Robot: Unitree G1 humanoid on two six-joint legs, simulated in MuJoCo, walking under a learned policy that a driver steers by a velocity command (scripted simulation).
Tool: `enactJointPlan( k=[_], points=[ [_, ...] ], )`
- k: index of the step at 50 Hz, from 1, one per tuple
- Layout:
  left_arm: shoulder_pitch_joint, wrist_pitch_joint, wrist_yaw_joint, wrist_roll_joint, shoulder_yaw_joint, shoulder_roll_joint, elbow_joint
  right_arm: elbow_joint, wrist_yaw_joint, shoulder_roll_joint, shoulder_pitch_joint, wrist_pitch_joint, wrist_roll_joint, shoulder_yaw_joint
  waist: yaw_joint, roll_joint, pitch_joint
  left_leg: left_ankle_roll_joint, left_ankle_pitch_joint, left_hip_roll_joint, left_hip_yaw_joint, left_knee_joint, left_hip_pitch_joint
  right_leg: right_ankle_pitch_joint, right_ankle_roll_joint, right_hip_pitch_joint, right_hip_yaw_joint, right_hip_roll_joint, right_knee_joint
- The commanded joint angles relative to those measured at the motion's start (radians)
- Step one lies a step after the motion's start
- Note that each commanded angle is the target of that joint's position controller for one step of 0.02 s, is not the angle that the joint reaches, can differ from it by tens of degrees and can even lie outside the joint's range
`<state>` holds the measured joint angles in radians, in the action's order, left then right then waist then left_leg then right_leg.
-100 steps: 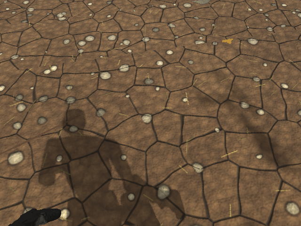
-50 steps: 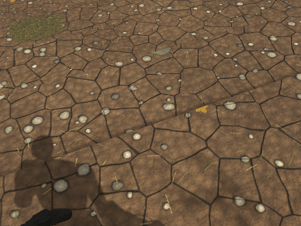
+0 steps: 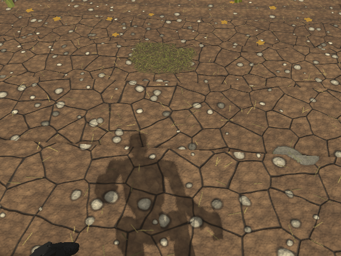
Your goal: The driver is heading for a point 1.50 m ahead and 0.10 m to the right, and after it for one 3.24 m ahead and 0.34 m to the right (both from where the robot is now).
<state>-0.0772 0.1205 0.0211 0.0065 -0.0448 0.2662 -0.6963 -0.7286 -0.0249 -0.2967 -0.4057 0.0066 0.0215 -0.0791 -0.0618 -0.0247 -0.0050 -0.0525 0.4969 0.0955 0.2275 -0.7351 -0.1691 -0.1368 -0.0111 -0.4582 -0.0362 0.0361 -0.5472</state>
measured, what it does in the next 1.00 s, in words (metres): walks ahead: left foot, then right foot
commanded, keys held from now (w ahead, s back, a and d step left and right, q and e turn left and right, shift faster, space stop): w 0.24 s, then no key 0.62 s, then w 0.14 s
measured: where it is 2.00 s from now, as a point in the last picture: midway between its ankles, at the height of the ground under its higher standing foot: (150, 203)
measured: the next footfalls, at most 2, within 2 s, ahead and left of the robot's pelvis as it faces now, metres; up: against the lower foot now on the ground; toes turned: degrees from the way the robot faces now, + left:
left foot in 0.40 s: +0.31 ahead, +0.14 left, +0.00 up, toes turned +7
right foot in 0.68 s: +0.27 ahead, -0.11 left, +0.00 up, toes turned +4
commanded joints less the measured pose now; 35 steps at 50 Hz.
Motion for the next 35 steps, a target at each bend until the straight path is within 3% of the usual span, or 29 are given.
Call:
enactJointPlan(
  k=[1,2,3,4,5,7,10,13,14,16,17,19,20,21,22,23,24,25,26,27,28,29,30,31,32,34,35],
  points=[
    [-0.318,-0.008,0.007,-0.025,-0.07,0.193,-0.026,0.067,-0.002,-0.103,-0.102,0.027,0.018,-0.008,0.129,0.265,-0.169,0.017,0.071,-0.049,-0.033,-0.547,-0.612,-0.524,-0.243,0.668,-0.767,-0.415,0.27],
    [-0.272,-0.016,0.003,-0.02,-0.057,0.153,-0.021,0.083,-0.002,-0.131,0.019,0.027,0.013,-0.017,0.145,0.156,-0.055,0.019,-0.025,-0.077,-0.055,-0.578,-0.642,-0.49,-0.203,0.564,-0.627,-0.38,0.276],
    [-0.228,-0.02,0.002,-0.006,-0.048,0.14,-0.015,0.096,-0.002,-0.12,0.078,0.026,0.002,-0.014,0.13,0.09,0.003,0.021,-0.087,-0.099,-0.074,-0.552,-0.613,-0.351,-0.19,0.455,-0.512,-0.338,0.286],
    [-0.198,-0.023,0.001,0.002,-0.041,0.12,-0.022,0.106,0.0,-0.105,0.103,0.028,-0.01,-0.014,0.11,0.095,0.026,0.021,-0.134,-0.128,-0.068,-0.49,-0.588,-0.243,-0.192,0.39,-0.433,-0.306,0.295],
    [-0.182,-0.023,-0.001,0.01,-0.034,0.104,-0.026,0.105,0.005,-0.09,0.093,0.03,-0.006,-0.013,0.086,0.123,0.026,0.023,-0.16,-0.155,-0.079,-0.44,-0.536,-0.156,-0.185,0.346,-0.364,-0.273,0.309],
    [-0.188,-0.019,0.0,-0.001,-0.031,0.092,-0.042,0.099,0.014,-0.065,0.081,0.029,-0.001,-0.01,0.071,0.141,0.009,0.03,-0.173,-0.175,-0.11,-0.356,-0.5,-0.073,-0.197,0.331,-0.3,-0.251,0.335],
    [-0.201,-0.019,-0.01,-0.011,-0.046,0.151,-0.076,0.133,0.015,-0.047,0.182,0.036,-0.015,0.004,0.09,0.101,0.033,0.042,-0.285,-0.206,-0.134,-0.143,-0.511,0.052,-0.22,0.324,-0.224,-0.26,0.382],
    [-0.203,-0.038,-0.023,-0.016,-0.048,0.18,-0.111,0.157,0.031,-0.016,0.279,0.054,-0.021,0.018,0.11,0.102,0.033,0.046,-0.46,-0.176,-0.187,0.062,-0.408,0.3,-0.191,0.291,-0.094,-0.21,0.361],
    [-0.223,-0.042,-0.02,-0.002,-0.048,0.181,-0.128,0.146,0.033,0.001,0.267,0.054,-0.026,0.019,0.107,0.114,-0.014,0.06,-0.522,-0.143,-0.222,0.028,-0.296,0.463,-0.191,0.259,-0.048,-0.197,0.325],
    [-0.244,-0.055,-0.014,-0.013,-0.042,0.167,-0.147,0.155,0.039,-0.009,0.278,0.05,-0.023,0.015,0.105,0.12,-0.027,0.057,-0.501,-0.116,-0.237,0.046,-0.249,0.532,-0.179,0.272,-0.021,-0.196,0.278],
    [-0.222,-0.057,-0.018,-0.002,-0.041,0.166,-0.15,0.132,0.049,-0.026,0.213,0.053,-0.029,0.005,0.074,0.125,-0.066,0.036,-0.57,-0.144,-0.188,-0.024,-0.191,0.584,-0.177,0.281,-0.029,-0.243,0.214],
    [-0.172,-0.064,-0.032,-0.025,-0.038,0.163,-0.141,0.113,0.056,-0.062,0.154,0.056,-0.034,-0.01,0.028,0.131,-0.073,-0.003,-0.494,-0.116,-0.204,0.043,-0.138,0.642,-0.143,0.299,-0.028,-0.229,0.11],
    [-0.142,-0.07,-0.034,-0.033,-0.033,0.158,-0.135,0.082,0.061,-0.07,0.066,0.064,-0.04,-0.019,-0.021,0.11,-0.093,-0.027,-0.524,-0.097,-0.226,0.145,-0.041,0.674,-0.129,0.29,-0.026,-0.208,-0.011],
    [-0.171,-0.07,-0.036,-0.031,-0.025,0.136,-0.141,0.059,0.064,-0.103,0.014,0.071,-0.046,-0.031,-0.037,0.048,-0.116,-0.062,-0.759,-0.121,-0.225,0.246,0.073,0.568,-0.088,0.243,-0.01,-0.149,-0.184],
    [-0.33,-0.064,-0.022,-0.011,-0.004,0.085,-0.148,0.092,0.051,-0.173,0.039,0.058,-0.046,-0.038,0.032,-0.194,-0.204,-0.209,-1.186,-0.381,0.048,0.225,0.334,-0.052,-0.004,-0.02,0.042,-0.02,-0.49],
    [-0.401,-0.061,-0.011,-0.002,-0.003,0.087,-0.189,0.106,0.055,-0.099,0.046,0.043,-0.023,-0.007,0.043,-0.25,-0.244,-0.3,-1.432,-0.467,0.166,0.222,0.361,-0.545,0.018,-0.145,-0.032,0.007,-0.647],
    [-0.377,-0.068,-0.009,-0.031,-0.023,0.145,-0.185,0.085,0.063,-0.093,0.039,0.033,-0.015,-0.005,0.034,-0.184,-0.224,-0.313,-1.261,-0.457,0.158,0.261,0.253,-0.542,0.026,-0.162,-0.078,-0.017,-0.718],
    [-0.298,-0.085,-0.013,-0.048,-0.025,0.129,-0.146,0.08,0.081,-0.085,0.098,0.027,-0.009,-0.003,0.064,-0.092,-0.152,-0.279,-0.964,-0.419,0.138,0.336,0.144,-0.502,0.028,-0.175,-0.047,-0.047,-0.71],
    [-0.26,-0.11,-0.021,-0.037,-0.025,0.115,-0.138,0.09,0.091,-0.054,0.185,0.03,-0.008,0.01,0.089,-0.036,-0.09,-0.24,-0.837,-0.398,0.09,0.377,0.007,-0.451,0.034,-0.118,-0.057,-0.085,-0.611],
    [-0.258,-0.137,-0.03,-0.021,-0.024,0.095,-0.134,0.099,0.095,-0.044,0.265,0.033,-0.014,0.015,0.126,-0.044,-0.067,-0.21,-0.748,-0.371,0.039,0.41,-0.092,-0.406,0.037,-0.038,-0.055,-0.117,-0.493],
    [-0.277,-0.153,-0.036,-0.002,-0.021,0.085,-0.153,0.095,0.083,-0.044,0.295,0.032,-0.028,0.016,0.133,-0.068,-0.074,-0.21,-0.771,-0.351,-0.005,0.427,-0.165,-0.348,0.053,0.059,-0.031,-0.119,-0.426],
    [-0.297,-0.16,-0.038,0.009,-0.006,0.025,-0.159,0.069,0.085,-0.039,0.3,0.028,-0.046,0.012,0.147,-0.077,-0.11,-0.188,-0.82,-0.319,-0.063,0.425,-0.212,-0.252,0.046,0.179,-0.013,-0.109,-0.359],
    [-0.291,-0.161,-0.037,0.011,0.002,0.007,-0.159,0.055,0.079,-0.033,0.299,0.028,-0.048,0.013,0.142,-0.096,-0.124,-0.183,-0.892,-0.302,-0.099,0.417,-0.201,-0.182,0.04,0.221,-0.002,-0.096,-0.3],
    [-0.277,-0.161,-0.039,0.01,0.003,0.013,-0.156,0.034,0.069,-0.034,0.286,0.028,-0.038,0.013,0.137,-0.116,-0.133,-0.182,-0.934,-0.291,-0.119,0.41,-0.172,-0.136,0.035,0.235,0.011,-0.084,-0.247],
    [-0.391,-0.155,-0.028,0.018,-0.011,0.038,-0.221,0.03,0.062,-0.024,0.312,0.039,-0.054,0.017,0.163,-0.056,-0.207,-0.197,-0.966,-0.31,-0.155,0.373,-0.234,0.068,0.034,0.41,0.01,-0.081,-0.358],
    [-0.393,-0.145,-0.017,0.022,-0.009,0.011,-0.223,0.011,0.058,0.007,0.358,0.042,-0.034,0.031,0.184,-0.066,-0.144,-0.159,-0.882,-0.271,-0.192,0.336,-0.274,0.083,0.018,0.427,0.036,-0.066,-0.242],
    [-0.275,-0.138,-0.024,0.013,0.001,-0.005,-0.171,-0.009,0.054,0.015,0.325,0.035,-0.009,0.037,0.156,-0.079,-0.043,-0.119,-0.804,-0.205,-0.219,0.314,-0.209,0.064,0.004,0.314,0.068,-0.041,0.007]
  ],
)
Velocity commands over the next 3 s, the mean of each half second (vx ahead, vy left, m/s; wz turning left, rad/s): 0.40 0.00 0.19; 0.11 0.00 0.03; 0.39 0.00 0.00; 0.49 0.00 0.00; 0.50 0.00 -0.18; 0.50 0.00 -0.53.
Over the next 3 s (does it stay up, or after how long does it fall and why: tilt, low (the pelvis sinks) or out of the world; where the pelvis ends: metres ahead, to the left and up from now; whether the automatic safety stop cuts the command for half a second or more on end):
stays up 1.29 -0.02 -0.36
